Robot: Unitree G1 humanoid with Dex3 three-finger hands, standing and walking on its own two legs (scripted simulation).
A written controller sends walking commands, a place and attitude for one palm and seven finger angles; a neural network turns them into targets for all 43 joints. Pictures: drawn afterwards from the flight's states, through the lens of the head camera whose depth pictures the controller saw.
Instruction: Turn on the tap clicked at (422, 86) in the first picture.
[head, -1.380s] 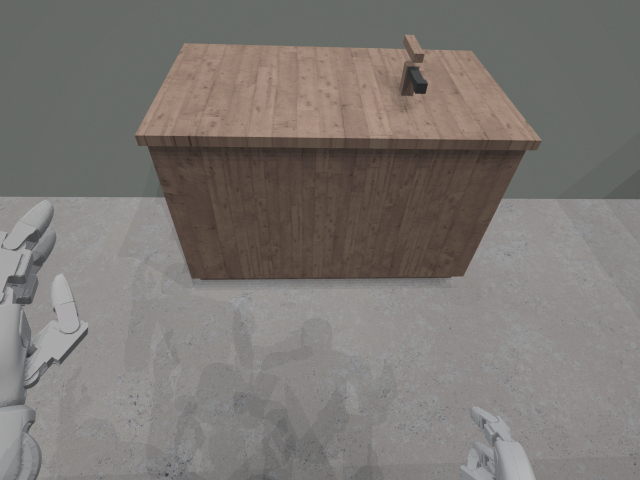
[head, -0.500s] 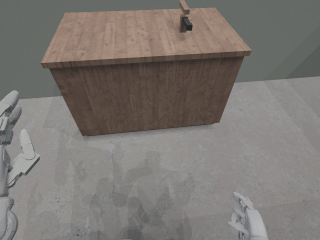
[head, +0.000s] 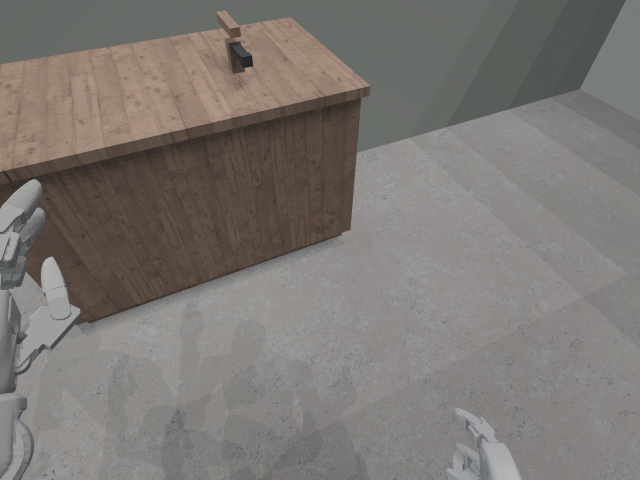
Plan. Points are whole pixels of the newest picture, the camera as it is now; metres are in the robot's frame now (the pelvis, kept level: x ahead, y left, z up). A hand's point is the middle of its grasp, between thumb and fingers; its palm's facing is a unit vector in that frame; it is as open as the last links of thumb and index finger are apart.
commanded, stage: walk to a spot facing it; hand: left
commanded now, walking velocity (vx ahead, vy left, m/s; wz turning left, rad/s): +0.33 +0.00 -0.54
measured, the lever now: (246, 60) +1.07 +0.30 +0.03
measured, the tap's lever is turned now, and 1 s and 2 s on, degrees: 0 0 0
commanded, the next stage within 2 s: turn to face it in 1.30 s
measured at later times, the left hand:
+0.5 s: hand (165, 226) +0.32 +0.20 +0.18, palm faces +0.29 -0.89 -0.35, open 7.4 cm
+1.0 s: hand (314, 165) +0.46 +0.06 +0.17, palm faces +0.08 -0.90 -0.44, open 7.4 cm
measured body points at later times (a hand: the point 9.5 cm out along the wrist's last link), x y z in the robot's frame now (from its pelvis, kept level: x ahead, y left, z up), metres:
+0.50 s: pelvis +0.06 -0.01 +0.00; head +0.05 +0.01 +0.45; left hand +0.30 +0.25 +0.20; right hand +0.15 -0.28 -0.07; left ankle +0.12 +0.10 -0.72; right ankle +0.00 -0.10 -0.69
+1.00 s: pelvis +0.17 -0.09 +0.01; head +0.21 -0.11 +0.45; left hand +0.45 +0.10 +0.19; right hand +0.24 -0.38 -0.10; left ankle +0.22 +0.04 -0.64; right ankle +0.14 -0.18 -0.72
